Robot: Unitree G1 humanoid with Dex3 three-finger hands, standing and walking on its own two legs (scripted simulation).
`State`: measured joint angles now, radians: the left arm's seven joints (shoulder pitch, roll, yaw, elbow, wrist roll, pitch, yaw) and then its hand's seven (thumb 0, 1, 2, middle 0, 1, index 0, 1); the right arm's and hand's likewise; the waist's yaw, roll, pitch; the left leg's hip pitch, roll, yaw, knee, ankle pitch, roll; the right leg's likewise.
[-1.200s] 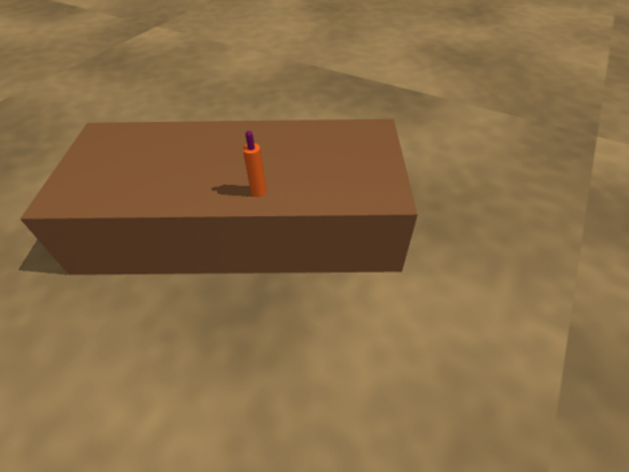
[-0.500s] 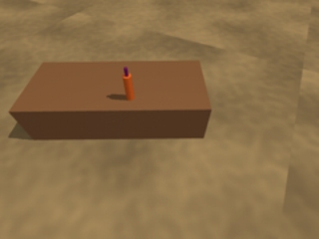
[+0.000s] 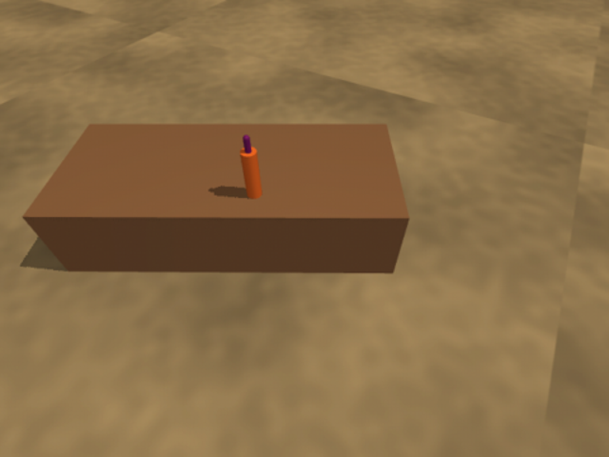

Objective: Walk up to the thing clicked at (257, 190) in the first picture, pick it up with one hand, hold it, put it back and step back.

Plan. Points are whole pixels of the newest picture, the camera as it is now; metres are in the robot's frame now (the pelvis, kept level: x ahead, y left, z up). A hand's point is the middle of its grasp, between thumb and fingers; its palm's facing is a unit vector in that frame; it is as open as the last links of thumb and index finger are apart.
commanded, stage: walk up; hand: left
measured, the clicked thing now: (250, 166) +1.05 +0.19 -0.32
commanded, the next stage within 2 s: none
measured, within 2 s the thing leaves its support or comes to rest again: neither
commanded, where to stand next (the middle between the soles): +0.62 +0.00 m, yaw -1 degrees
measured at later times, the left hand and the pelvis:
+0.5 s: hand (102, 431) +0.20 +0.33 -0.15, palm faces -0.09 -0.94 -0.34, open 7.4 cm; pelvis +0.14 +0.05 -0.01, yaw -2 degrees
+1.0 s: hand (158, 319) +0.39 +0.29 -0.15, palm faces -0.03 -0.93 -0.36, open 7.3 cm; pelvis +0.34 +0.01 -0.01, yaw -1 degrees
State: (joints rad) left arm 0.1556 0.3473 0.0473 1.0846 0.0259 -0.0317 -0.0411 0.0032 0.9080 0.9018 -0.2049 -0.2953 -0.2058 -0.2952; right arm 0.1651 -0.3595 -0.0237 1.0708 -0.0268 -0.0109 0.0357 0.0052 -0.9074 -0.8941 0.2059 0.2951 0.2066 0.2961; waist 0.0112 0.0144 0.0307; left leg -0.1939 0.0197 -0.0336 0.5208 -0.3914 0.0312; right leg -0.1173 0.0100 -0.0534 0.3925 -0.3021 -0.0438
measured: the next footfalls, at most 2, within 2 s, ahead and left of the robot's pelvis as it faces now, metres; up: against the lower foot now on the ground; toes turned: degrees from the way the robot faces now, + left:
left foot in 0.20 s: +0.16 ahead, +0.18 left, +0.00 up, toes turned +4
right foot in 0.62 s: +0.34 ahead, -0.11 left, +0.00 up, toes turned -6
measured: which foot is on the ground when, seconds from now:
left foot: up 0.00-0.18, down 0.20-0.66, up 0.68-1.00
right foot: down 0.00-0.22, up 0.24-0.60, down 0.62-1.00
